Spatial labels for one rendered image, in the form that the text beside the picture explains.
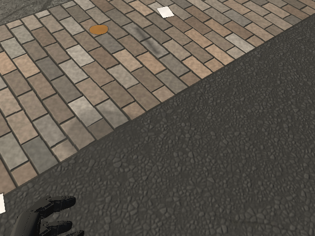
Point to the left robot hand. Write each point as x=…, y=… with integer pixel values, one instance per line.
x=29, y=222

